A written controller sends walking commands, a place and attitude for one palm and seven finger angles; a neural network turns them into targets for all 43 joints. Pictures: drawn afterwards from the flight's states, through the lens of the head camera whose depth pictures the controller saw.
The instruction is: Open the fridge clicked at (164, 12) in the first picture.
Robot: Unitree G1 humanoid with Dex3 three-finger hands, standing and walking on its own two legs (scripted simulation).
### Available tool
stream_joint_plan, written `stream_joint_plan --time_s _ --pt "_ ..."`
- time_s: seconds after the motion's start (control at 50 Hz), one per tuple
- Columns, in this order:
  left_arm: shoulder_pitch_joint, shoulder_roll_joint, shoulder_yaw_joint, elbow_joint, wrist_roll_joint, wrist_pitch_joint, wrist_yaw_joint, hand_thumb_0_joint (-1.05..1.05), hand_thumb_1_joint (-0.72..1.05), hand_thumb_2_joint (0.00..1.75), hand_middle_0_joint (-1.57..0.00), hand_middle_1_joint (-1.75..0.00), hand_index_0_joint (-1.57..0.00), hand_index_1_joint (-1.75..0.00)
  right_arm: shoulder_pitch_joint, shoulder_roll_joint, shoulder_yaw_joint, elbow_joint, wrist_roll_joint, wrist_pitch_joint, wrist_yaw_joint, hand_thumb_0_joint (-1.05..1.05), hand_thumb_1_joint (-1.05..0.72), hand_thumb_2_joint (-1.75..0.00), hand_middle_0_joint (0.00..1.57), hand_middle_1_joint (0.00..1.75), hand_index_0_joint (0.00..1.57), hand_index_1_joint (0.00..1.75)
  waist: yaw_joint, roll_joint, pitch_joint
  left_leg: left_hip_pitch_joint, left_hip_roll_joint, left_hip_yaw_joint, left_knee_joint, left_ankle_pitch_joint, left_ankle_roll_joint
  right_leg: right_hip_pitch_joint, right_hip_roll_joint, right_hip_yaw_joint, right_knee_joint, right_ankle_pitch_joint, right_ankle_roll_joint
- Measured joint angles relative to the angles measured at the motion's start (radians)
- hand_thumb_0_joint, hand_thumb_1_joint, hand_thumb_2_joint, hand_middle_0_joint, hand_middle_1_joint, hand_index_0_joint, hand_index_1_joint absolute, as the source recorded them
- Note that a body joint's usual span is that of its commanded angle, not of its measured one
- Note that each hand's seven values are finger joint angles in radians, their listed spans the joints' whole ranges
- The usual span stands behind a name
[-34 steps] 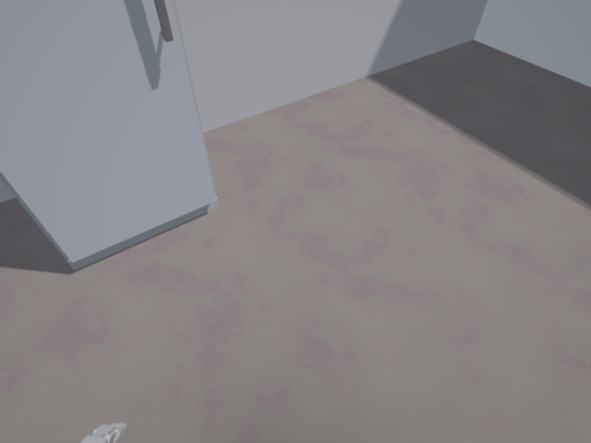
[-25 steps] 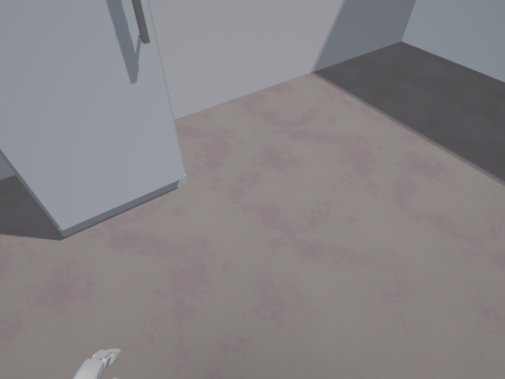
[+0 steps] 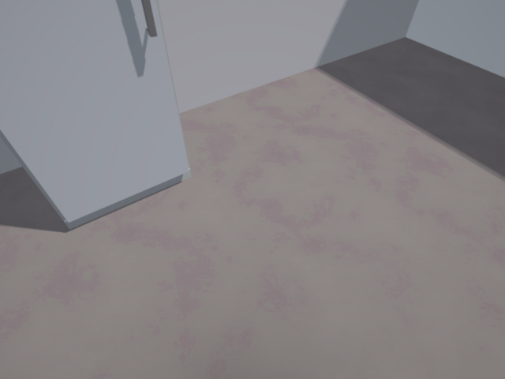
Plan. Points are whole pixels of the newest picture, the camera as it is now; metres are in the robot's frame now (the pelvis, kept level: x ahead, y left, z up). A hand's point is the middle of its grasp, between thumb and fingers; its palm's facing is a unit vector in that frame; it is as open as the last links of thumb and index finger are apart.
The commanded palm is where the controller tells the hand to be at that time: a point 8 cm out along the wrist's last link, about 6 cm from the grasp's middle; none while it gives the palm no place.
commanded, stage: stand and wait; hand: right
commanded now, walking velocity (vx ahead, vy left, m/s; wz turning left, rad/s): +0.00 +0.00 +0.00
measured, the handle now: out of the picture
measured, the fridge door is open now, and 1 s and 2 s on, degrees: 0 0 0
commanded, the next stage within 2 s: look at it before walking up in 0.32 s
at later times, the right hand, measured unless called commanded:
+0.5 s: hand out of the picture +0.07 -0.24 -0.16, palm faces -0.04 +0.94 -0.33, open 7.3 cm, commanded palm none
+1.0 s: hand out of the picture +0.08 -0.24 -0.15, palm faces -0.04 +0.94 -0.34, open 7.3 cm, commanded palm none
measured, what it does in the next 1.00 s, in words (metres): stands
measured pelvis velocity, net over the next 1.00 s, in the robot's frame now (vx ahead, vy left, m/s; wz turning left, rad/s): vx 0.01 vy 0.01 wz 0.00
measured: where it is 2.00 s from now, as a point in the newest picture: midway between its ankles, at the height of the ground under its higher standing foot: (254, 367)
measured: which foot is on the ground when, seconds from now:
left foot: down 0.00-1.00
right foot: down 0.00-1.00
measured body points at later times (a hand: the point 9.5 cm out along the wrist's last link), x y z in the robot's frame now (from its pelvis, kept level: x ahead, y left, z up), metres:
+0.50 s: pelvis +0.00 +0.01 +0.00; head +0.00 +0.01 +0.45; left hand +0.07 +0.30 -0.13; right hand +0.07 -0.28 -0.13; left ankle +0.00 +0.13 -0.74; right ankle +0.00 -0.12 -0.74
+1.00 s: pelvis +0.01 +0.01 +0.00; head +0.01 +0.01 +0.45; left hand +0.09 +0.30 -0.13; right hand +0.09 -0.29 -0.13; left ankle +0.00 +0.13 -0.74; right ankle +0.00 -0.12 -0.74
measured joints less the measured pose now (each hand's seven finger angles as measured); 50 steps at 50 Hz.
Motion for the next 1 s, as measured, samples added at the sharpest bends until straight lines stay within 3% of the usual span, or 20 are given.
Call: stream_joint_plan --time_s 1.0 --pt "-0.026 -0.006 -0.006 0.009 -0.002 -0.007 0.0 0.01 0.9 0.9 -0.2 -0.3 -0.21 -0.3 -0.022 0.006 0.001 0.008 -0.002 -0.01 0.001 0.0 -0.91 -0.9 0.21 0.29 0.2 0.3 -0.002 -0.001 -0.002 0.013 -0.013 0.0 -0.038 0.013 0.011 0.015 -0.014 0.0 -0.039 0.012 0.012"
